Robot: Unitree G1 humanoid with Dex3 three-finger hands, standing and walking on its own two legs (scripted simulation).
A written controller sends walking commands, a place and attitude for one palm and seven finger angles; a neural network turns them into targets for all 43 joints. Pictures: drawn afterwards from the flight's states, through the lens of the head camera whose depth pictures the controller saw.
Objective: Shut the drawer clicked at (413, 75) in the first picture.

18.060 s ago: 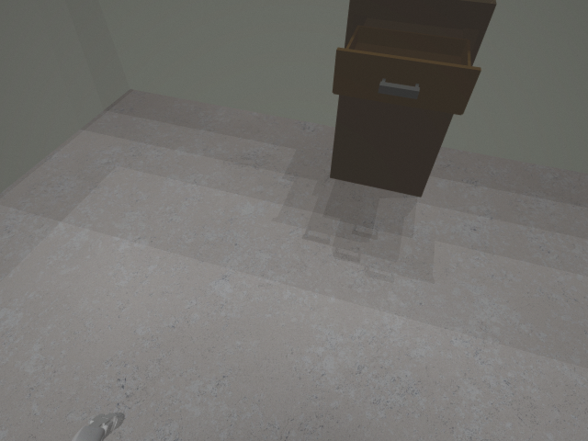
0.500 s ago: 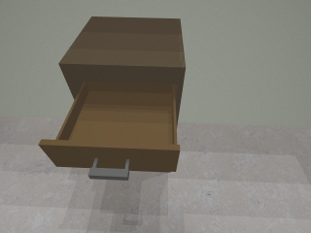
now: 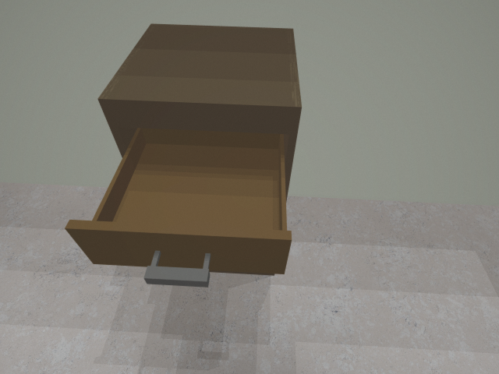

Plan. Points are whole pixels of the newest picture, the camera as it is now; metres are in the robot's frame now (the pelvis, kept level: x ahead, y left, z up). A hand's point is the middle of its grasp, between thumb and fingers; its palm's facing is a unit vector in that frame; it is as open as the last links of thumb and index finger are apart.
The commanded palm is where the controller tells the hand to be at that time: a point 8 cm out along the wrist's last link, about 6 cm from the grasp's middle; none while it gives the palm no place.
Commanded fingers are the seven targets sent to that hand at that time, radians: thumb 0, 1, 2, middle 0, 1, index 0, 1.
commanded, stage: raise the hand and make a fist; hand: left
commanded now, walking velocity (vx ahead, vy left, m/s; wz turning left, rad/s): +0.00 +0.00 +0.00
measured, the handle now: (180, 266) +0.32 +0.16 -0.07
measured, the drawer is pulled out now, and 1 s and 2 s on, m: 0.30 0.30 0.30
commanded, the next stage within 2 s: bring the fist close to the handle in 1.88 s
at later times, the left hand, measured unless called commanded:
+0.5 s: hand out of the picture +0.11 +0.16 -0.06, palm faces +0.15 -0.99 -0.02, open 5.4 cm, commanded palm +0.10 +0.19 -0.04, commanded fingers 0.00 0.90 0.90 -0.74 -0.88 -0.74 -0.88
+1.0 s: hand (161, 357) +0.15 +0.13 +0.02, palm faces +0.05 -1.00 +0.03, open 3.3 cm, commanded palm +0.10 +0.18 +0.00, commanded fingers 0.00 0.90 0.90 -1.24 -1.43 -1.24 -1.43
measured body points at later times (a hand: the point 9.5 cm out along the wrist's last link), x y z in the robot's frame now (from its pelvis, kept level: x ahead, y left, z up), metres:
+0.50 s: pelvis -0.02 +0.00 -0.09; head +0.01 +0.01 +0.36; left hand +0.10 +0.21 -0.05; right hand +0.26 -0.21 -0.09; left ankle +0.00 +0.11 -0.74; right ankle +0.00 -0.09 -0.74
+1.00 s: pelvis -0.01 +0.00 -0.08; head +0.03 +0.00 +0.37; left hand +0.14 +0.19 +0.02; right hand +0.16 -0.24 -0.15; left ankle +0.00 +0.11 -0.74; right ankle +0.00 -0.09 -0.74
